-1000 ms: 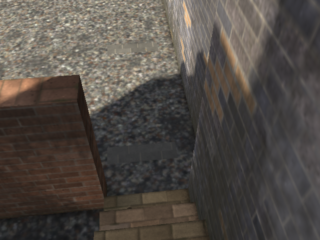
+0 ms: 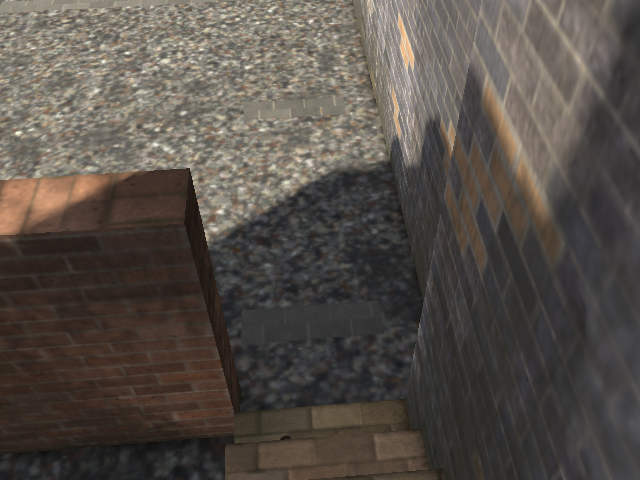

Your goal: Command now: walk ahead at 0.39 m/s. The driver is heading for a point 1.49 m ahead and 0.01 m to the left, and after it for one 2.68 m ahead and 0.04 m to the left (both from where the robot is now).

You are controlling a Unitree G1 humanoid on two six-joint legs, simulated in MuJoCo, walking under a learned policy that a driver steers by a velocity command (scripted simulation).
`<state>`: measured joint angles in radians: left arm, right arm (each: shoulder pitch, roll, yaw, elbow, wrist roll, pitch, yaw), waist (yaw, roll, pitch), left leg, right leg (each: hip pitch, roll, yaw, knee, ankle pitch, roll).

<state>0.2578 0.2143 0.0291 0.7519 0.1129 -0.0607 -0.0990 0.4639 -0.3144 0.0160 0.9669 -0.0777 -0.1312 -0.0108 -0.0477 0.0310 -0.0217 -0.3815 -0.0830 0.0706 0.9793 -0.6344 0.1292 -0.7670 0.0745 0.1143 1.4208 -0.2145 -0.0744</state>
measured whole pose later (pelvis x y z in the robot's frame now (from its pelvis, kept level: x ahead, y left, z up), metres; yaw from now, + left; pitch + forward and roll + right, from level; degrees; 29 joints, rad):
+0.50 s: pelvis +0.21 -0.02 -0.22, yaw -1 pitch +2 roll -5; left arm 0.58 0.14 -0.02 0.96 0.09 -0.14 -0.05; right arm 0.18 -0.27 0.05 0.84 -0.13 -0.09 0.05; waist 0.08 0.04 -0.06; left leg -0.92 0.15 -0.06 1.17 0.26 0.00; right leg -0.41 0.16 -0.06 0.97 -0.61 -0.09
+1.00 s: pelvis +0.43 +0.04 -0.41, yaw +0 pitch -4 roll +1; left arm 0.12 0.21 0.05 0.89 0.02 0.04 0.04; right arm 0.55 -0.17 0.01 1.10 0.01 -0.09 0.00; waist -0.06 -0.04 -0.03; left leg -0.22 -0.06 0.05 0.86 -0.57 0.07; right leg -0.73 0.02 0.13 0.91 0.49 0.01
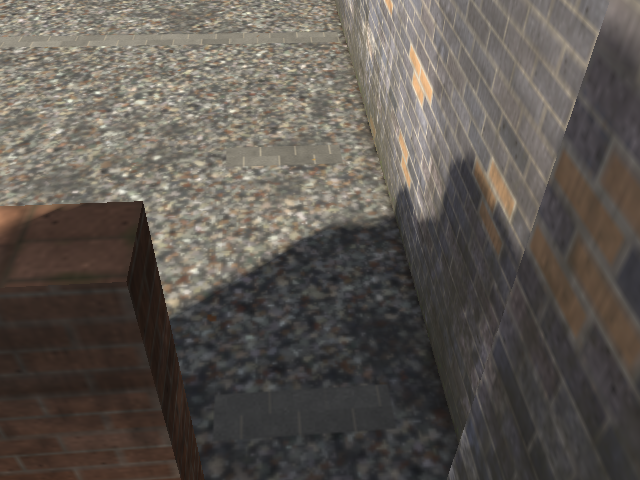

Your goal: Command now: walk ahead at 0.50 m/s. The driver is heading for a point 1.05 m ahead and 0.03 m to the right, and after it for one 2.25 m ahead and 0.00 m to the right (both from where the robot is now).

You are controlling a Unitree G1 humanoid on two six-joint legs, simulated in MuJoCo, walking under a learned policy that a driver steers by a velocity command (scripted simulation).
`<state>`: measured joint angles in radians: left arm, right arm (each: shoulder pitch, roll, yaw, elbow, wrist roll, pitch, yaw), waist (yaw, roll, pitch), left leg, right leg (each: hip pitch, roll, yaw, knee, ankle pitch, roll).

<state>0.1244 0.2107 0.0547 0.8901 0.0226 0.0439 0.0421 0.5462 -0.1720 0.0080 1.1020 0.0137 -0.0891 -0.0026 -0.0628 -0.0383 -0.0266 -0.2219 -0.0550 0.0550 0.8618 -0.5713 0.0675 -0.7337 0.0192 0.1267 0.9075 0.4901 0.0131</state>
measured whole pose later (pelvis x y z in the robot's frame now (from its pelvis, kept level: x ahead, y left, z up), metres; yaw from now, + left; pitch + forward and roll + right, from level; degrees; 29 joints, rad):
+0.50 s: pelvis +0.25 -0.07 -0.27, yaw -2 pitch +1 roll -3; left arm 0.62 0.07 -0.04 1.07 0.08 -0.14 -0.05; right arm 0.21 -0.26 0.04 0.94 -0.11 -0.11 0.05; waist 0.10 0.04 -0.07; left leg -0.75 0.10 0.00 0.88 0.38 0.02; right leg -0.38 0.15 -0.06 1.13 -0.77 -0.11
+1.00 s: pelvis +0.51 -0.09 -0.49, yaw +0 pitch +2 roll +2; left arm 0.21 0.21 -0.04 0.89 0.13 -0.03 -0.14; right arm 0.63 -0.16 0.10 1.18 -0.06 -0.13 -0.02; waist -0.10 0.01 -0.06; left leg -0.36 -0.09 0.04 1.19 -0.85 0.08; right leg -0.63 -0.06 0.05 0.73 0.39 0.01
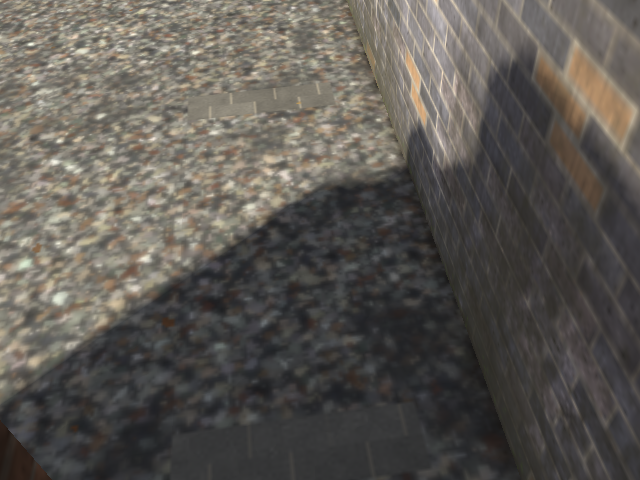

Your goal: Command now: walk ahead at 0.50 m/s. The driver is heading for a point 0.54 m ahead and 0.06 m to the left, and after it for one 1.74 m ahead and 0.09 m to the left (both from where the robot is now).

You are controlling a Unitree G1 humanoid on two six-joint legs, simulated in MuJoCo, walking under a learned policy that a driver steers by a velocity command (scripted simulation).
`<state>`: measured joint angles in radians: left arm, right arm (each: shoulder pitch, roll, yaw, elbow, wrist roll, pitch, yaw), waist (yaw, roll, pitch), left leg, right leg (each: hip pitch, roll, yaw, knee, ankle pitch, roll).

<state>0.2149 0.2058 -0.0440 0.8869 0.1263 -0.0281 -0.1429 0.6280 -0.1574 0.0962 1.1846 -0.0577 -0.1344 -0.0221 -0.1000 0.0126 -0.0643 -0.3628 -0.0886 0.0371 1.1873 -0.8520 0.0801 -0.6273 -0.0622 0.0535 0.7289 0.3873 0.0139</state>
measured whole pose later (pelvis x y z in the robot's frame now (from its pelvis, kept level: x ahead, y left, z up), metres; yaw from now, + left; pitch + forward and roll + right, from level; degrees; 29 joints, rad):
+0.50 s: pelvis +0.29 +0.02 -0.27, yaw -1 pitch +2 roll -7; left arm 0.50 0.09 0.01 0.98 -0.01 -0.06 0.04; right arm 0.12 -0.30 -0.02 0.88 0.05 -0.05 0.03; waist 0.12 0.14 -0.06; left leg -0.41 0.15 -0.04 0.32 0.38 0.03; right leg -0.31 0.02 -0.09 1.42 -0.90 -0.01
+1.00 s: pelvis +0.61 +0.00 -0.34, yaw -1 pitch +2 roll +0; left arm 0.08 0.21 0.06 0.84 0.01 -0.10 -0.02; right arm 0.30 -0.21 -0.09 0.98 0.04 -0.10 -0.02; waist 0.01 0.01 0.01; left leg -0.37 -0.02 -0.07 1.30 -0.47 0.07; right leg -0.44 0.01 -0.03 0.64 -0.23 -0.05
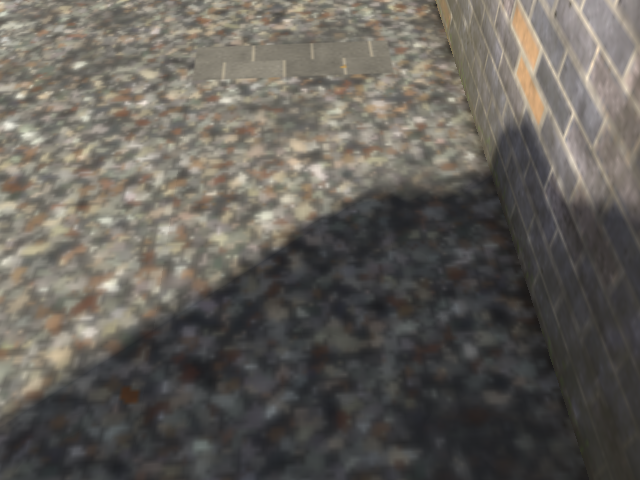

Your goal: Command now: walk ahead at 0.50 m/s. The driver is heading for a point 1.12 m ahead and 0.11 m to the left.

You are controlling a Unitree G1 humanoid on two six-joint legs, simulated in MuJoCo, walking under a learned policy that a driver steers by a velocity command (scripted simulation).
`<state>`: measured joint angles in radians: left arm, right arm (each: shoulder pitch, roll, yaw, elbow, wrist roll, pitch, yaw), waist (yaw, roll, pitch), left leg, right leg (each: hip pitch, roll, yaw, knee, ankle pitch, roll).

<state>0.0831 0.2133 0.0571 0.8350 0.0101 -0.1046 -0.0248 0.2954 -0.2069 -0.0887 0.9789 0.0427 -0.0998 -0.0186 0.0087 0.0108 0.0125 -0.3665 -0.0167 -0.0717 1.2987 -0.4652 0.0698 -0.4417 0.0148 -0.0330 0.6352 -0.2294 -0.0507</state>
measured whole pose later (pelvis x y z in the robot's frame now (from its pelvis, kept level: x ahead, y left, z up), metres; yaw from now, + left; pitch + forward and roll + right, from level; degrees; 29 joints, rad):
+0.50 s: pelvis +0.30 +0.07 +0.02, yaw +0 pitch +2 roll +0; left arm 0.24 0.23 0.05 1.00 -0.03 -0.10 0.01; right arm 0.19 -0.17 -0.07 0.89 -0.01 -0.11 0.03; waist -0.01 -0.03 0.00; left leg -0.32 -0.05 0.05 0.44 -0.16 0.07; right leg -0.49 -0.06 0.05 1.23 -0.29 -0.07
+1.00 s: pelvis +0.58 +0.00 +0.01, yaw +0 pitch +2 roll +0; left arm 0.12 0.24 0.07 0.92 0.00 -0.10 -0.02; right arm 0.32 -0.22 -0.07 1.02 0.03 -0.11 -0.01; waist -0.04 0.01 0.04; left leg -0.32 -0.01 -0.06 1.17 -0.42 0.05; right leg -0.38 0.04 -0.05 0.47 -0.12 -0.08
